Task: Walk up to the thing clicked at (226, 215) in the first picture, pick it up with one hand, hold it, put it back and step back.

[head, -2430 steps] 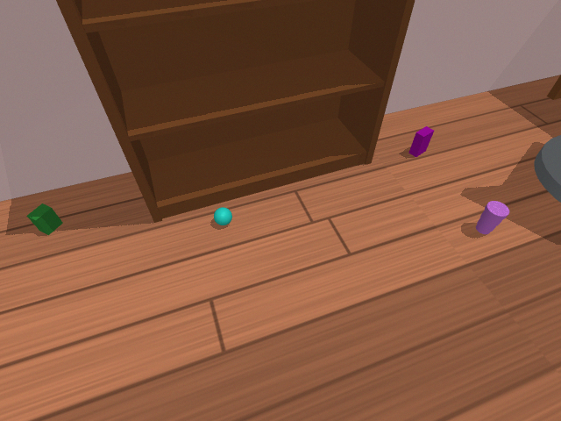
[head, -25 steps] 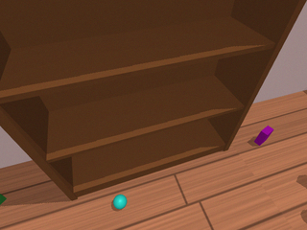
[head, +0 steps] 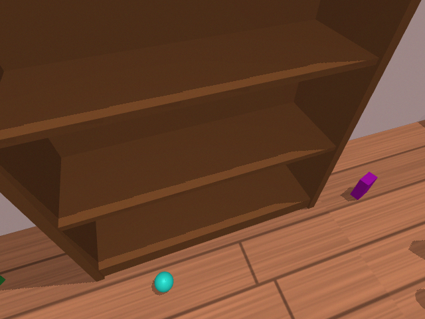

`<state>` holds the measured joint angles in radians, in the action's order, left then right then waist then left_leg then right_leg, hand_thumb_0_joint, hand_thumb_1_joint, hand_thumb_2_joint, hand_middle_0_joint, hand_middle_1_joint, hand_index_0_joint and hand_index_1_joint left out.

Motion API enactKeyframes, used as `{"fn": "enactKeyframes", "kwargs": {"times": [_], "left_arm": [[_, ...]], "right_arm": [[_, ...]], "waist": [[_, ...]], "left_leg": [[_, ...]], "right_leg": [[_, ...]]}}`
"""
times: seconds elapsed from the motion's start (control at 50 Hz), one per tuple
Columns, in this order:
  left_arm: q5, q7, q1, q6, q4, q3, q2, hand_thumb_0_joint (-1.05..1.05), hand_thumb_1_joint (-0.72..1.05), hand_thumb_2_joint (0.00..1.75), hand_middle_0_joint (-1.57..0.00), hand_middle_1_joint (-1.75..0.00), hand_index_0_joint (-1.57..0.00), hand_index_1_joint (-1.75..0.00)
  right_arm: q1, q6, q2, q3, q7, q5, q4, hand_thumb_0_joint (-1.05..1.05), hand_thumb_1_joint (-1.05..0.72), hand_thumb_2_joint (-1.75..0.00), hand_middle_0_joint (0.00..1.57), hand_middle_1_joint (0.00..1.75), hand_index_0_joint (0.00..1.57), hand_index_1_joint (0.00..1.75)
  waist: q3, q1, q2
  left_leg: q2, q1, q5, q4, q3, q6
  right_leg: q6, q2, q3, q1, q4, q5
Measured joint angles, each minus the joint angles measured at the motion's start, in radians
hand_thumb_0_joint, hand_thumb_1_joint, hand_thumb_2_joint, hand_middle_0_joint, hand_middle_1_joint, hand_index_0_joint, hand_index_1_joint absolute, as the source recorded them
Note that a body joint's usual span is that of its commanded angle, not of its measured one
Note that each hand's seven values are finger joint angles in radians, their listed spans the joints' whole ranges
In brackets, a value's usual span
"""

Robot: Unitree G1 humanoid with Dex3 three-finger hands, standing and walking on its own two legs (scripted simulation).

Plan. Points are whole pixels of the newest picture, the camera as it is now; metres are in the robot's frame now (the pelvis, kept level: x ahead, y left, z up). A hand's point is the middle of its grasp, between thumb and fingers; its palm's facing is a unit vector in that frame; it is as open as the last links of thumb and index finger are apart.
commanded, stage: stand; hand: left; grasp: from above
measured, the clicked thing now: (164, 281) +0.42 +0.24 -0.74
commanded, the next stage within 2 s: step back in 0.82 s
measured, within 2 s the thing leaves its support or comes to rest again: neither
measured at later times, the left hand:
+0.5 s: hand out of the picture +0.08 +0.25 -0.16, palm faces +0.01 -0.94 -0.34, open 7.4 cm
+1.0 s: hand out of the picture +0.07 +0.27 -0.17, palm faces +0.00 -0.93 -0.37, open 7.4 cm
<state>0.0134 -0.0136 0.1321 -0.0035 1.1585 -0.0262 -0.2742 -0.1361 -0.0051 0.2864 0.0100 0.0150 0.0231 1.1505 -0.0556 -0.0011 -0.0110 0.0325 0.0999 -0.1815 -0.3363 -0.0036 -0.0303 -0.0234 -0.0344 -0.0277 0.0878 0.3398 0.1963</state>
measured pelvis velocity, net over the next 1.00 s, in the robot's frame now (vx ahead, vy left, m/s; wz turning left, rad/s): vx -0.03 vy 0.01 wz -0.01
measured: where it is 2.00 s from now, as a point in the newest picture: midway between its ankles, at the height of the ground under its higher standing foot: outside the picture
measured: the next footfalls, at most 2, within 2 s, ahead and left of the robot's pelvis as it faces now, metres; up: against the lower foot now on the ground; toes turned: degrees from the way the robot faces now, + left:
right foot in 1.52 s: -0.11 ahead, -0.09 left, +0.00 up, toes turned -4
left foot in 1.88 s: -0.19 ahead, +0.15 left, +0.00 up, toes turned -3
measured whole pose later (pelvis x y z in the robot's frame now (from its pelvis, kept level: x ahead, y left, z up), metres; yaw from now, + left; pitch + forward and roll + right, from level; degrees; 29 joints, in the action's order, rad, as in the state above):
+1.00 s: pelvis -0.03 +0.01 -0.01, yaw -1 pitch -2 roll -1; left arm 0.01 -0.01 0.08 -0.03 1.03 -0.06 -0.36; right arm -0.08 0.04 0.38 0.05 -0.01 0.01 1.04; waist -0.15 -0.01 -0.01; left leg 0.01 0.30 -0.36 -0.69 -0.02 0.02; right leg -0.02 -0.03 -0.01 0.23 0.49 0.23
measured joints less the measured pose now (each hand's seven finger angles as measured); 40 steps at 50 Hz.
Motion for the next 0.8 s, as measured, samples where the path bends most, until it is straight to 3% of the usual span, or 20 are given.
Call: {"fn": "enactKeyframes", "kwargs": {"times": [0.48, 0.8], "left_arm": [[-0.001, 0.005, -0.022, 0.005, -0.021, -0.007, -0.054, 0.0, 0.9, 0.9, -0.2, -0.3, -0.2, -0.3], [-0.002, 0.012, -0.015, 0.009, -0.024, 0.004, -0.059, 0.0, 0.9, 0.9, -0.2, -0.3, -0.2, -0.3]], "right_arm": [[0.022, -0.005, 0.042, 0.01, -0.003, -0.001, -0.013, 0.0, -0.9, -0.89, 0.2, 0.3, 0.21, 0.3], [0.015, -0.002, 0.043, 0.006, -0.012, -0.001, -0.008, 0.0, -0.9, -0.89, 0.2, 0.3, 0.21, 0.3]], "waist": [[0.002, -0.003, 0.006], [-0.002, -0.005, 0.006]], "left_leg": [[0.006, -0.003, 0.004, 0.008, 0.002, -0.005], [0.012, 0.002, 0.009, 0.013, 0.002, -0.009]], "right_leg": [[0.005, 0.006, 0.002, 0.002, -0.001, -0.001], [0.01, 0.012, 0.002, 0.006, -0.009, -0.008]]}}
